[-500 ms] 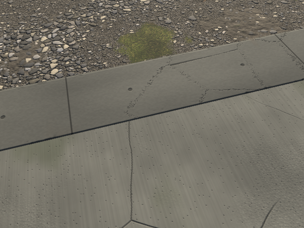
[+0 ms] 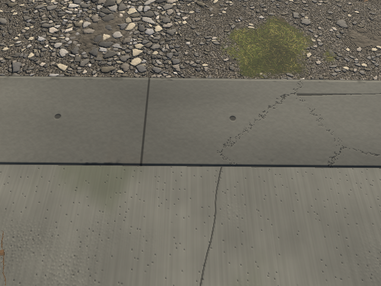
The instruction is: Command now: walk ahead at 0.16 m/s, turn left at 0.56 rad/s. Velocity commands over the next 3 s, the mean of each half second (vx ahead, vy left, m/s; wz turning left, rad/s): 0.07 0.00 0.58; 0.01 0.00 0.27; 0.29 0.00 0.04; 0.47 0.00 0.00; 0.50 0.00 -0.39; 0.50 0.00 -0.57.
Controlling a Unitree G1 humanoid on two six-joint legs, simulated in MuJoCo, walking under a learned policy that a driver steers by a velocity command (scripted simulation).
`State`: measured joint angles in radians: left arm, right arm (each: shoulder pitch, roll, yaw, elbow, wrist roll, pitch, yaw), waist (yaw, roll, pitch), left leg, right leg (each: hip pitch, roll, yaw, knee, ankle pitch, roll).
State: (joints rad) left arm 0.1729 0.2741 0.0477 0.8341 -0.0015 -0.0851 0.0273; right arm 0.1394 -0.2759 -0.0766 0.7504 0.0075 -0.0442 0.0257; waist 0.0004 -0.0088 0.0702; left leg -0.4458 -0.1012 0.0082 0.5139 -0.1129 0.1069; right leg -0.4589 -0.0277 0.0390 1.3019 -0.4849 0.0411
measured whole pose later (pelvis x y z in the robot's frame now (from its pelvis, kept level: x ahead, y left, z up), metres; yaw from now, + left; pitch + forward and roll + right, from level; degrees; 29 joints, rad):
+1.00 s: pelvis +0.08 -0.02 +0.01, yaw +25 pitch +1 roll +0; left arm 0.21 0.28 0.05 0.77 0.01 0.01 0.02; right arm 0.15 -0.20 -0.02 0.68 -0.02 0.00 0.00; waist 0.02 -0.04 0.01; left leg -0.24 -0.04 -0.02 0.49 -0.26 0.03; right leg -0.33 -0.06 0.02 0.70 -0.43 0.08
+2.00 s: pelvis +0.43 +0.09 +0.01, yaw +24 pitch +1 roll -1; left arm 0.21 0.27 0.04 0.73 0.00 -0.09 -0.04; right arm 0.30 -0.29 -0.04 0.79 0.02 -0.07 0.00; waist -0.01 0.02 0.05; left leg -0.42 0.05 -0.05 1.19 -0.34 0.03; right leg -0.34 0.06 -0.06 0.46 -0.14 -0.08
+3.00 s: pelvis +0.94 +0.22 +0.00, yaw -8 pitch +2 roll -1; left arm 0.18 0.27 0.05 0.81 0.05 -0.11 -0.03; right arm 0.39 -0.24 0.00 0.93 -0.09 -0.10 0.05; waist -0.01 0.01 -0.01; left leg -0.17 0.08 0.03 1.05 -0.46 -0.01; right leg -0.42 0.08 -0.02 0.56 -0.18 -0.09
